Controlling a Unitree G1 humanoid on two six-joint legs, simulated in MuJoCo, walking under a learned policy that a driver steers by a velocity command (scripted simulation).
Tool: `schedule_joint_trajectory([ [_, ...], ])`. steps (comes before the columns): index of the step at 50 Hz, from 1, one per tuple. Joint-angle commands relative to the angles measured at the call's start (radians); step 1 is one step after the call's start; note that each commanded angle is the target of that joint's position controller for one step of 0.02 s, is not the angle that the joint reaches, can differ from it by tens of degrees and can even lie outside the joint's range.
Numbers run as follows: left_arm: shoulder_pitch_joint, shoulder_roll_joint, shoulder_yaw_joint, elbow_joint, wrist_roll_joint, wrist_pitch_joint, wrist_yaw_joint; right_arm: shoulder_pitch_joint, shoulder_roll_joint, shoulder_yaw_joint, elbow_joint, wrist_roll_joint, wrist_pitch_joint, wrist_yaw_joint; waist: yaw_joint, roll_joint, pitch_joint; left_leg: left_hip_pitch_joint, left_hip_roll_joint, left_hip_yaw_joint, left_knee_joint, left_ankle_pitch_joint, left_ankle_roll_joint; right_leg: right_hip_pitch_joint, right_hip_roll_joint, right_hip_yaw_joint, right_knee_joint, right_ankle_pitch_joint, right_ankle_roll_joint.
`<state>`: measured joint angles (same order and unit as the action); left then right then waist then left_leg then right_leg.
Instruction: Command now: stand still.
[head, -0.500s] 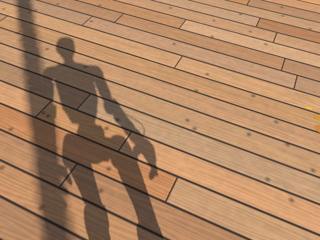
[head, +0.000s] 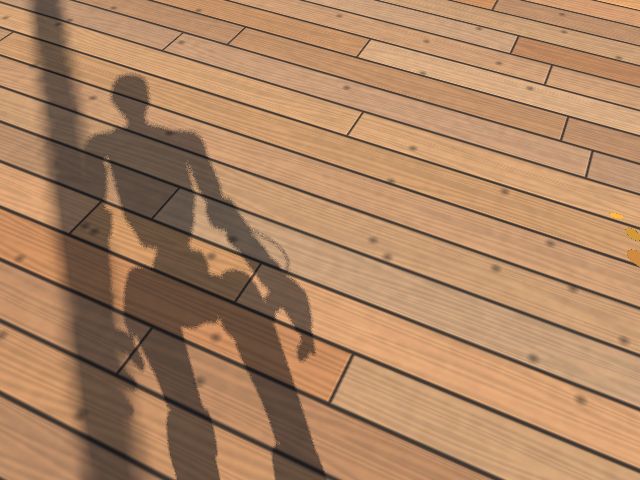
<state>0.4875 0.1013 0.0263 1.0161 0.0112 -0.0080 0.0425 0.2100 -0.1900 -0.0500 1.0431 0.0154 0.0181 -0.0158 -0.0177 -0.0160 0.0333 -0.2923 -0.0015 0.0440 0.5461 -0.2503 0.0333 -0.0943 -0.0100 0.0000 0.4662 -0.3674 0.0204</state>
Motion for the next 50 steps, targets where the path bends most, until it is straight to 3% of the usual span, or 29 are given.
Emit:
schedule_joint_trajectory([
  [1, 0.143, 0.054, 0.009, 0.002, 0.0, -0.001, 0.001, 0.03, -0.107, -0.018, -0.029, 0.0, -0.007, -0.003, 0.0, -0.002, 0.041, 0.115, 0.074, -0.087, -0.079, 0.195, 0.038, -0.163, -0.027, 0.019, -0.092, 0.141, -0.006],
  [50, 0.138, 0.052, -0.004, 0.0, 0.001, -0.007, -0.004, 0.057, -0.097, -0.015, -0.012, 0.001, -0.003, -0.005, 0.006, -0.005, 0.05, 0.119, 0.063, -0.071, -0.064, 0.208, 0.028, -0.178, -0.023, 0.015, -0.093, 0.131, -0.008],
])
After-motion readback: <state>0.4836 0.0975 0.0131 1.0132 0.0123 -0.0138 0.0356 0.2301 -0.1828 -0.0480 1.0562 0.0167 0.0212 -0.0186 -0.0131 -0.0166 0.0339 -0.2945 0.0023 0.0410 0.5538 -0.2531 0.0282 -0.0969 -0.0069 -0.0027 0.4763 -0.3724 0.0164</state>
